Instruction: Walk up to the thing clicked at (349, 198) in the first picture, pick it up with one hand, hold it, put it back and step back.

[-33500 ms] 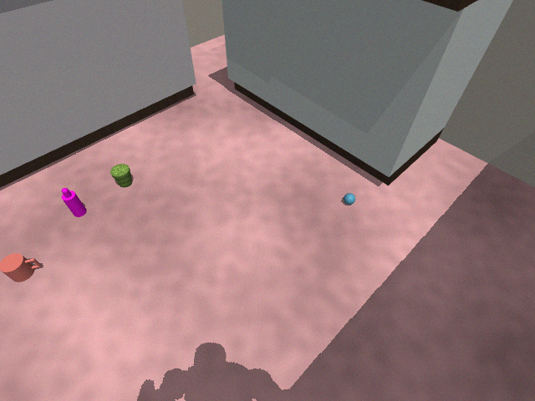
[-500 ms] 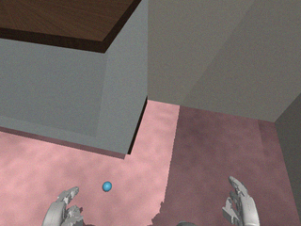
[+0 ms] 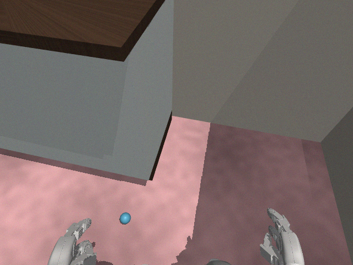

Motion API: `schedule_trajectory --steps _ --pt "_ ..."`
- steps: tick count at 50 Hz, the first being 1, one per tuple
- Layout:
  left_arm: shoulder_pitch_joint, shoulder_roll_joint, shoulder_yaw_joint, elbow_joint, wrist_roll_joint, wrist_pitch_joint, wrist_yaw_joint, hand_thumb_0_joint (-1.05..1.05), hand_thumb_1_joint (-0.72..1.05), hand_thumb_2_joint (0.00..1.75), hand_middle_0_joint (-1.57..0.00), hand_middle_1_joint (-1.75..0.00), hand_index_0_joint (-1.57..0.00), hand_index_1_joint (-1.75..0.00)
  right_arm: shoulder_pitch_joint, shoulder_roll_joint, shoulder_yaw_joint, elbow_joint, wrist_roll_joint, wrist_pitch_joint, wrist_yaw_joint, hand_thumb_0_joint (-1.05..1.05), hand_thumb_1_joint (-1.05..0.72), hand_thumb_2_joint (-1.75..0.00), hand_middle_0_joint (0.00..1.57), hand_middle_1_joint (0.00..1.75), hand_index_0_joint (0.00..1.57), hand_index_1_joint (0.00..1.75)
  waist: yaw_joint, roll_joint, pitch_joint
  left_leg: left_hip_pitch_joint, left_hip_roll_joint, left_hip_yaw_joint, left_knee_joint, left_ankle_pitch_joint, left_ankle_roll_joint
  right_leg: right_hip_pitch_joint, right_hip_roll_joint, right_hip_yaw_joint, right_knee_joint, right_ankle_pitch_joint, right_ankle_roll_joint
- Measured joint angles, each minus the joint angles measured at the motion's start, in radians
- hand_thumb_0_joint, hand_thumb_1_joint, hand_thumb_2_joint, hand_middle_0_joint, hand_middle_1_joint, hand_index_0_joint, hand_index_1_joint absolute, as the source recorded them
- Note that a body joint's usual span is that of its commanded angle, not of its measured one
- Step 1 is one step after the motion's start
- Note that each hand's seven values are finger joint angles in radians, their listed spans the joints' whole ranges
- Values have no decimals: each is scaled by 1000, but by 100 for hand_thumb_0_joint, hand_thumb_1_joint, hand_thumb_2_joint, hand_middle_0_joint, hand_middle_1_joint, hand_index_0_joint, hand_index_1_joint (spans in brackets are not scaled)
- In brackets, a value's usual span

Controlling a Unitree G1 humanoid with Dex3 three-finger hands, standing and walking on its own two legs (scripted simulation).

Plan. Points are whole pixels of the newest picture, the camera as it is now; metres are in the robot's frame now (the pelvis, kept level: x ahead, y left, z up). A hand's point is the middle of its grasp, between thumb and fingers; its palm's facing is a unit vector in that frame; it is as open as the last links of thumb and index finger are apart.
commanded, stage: home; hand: left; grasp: from above
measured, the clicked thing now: (125, 218) +0.45 +0.25 -0.69
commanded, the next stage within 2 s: stand in 0.32 s
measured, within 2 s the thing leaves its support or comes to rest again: neither
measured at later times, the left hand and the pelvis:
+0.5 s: hand (92, 253) +0.17 +0.19 -0.07, palm faces +0.02 -0.96 -0.29, open 7.4 cm; pelvis +0.00 +0.00 +0.01, yaw +0 degrees
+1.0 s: hand out of the picture +0.03 +0.23 -0.10, palm faces +0.06 -0.94 -0.32, open 7.4 cm; pelvis -0.01 +0.00 +0.06, yaw +1 degrees
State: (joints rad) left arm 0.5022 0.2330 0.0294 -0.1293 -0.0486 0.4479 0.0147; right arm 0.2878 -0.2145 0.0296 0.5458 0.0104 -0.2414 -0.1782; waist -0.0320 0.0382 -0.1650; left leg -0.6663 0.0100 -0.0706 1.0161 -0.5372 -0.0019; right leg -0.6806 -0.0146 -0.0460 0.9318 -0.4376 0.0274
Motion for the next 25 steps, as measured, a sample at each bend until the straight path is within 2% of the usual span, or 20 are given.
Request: schedule_trajectory --steps 21,23,25 --pt "5 2 1 -3 -6 -4 1 2 90 90 -20 -30 -20 -30 -2 -4 -7 -1 0 17 8 2 -90 -89 20 30 21 30 -1 4 -10 3 -1 0 3 -15 0 1 -1 0 8 -18 0" --pt "-77 12 -19 140 45 -124 11 1 90 90 -20 -30 -20 -30 -40 -11 -21 59 -60 45 35 1 -90 -89 20 30 21 30 22 -14 59 70 -7 13 -23 -4 4 57 -7 12 -1 -14 -1" --pt "-177 19 -22 333 83 -229 17 1 90 90 -20 -30 -20 -30 -83 -32 -15 142 -98 109 80 1 -90 -89 20 30 21 30 46 -35 108 133 -18 26 -71 22 7 108 -18 25 -26 0 -4"
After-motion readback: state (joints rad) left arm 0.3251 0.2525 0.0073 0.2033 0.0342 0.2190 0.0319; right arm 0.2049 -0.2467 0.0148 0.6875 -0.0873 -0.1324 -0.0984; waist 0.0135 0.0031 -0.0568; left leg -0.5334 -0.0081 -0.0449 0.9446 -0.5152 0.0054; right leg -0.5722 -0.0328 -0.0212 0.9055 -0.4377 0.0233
